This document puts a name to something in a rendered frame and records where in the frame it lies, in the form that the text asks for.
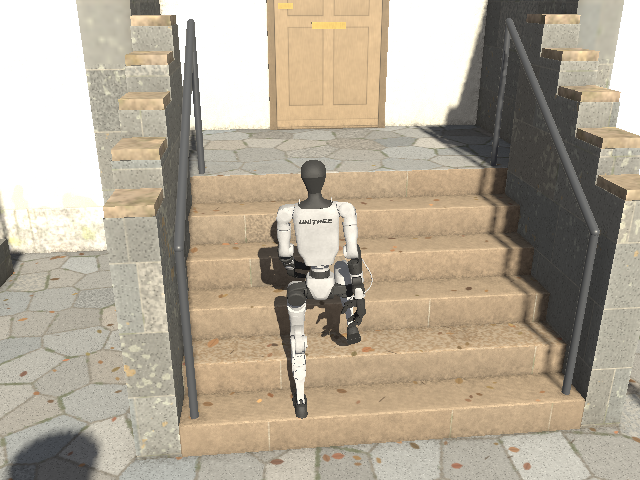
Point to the stairs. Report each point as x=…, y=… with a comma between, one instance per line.
x=454, y=342

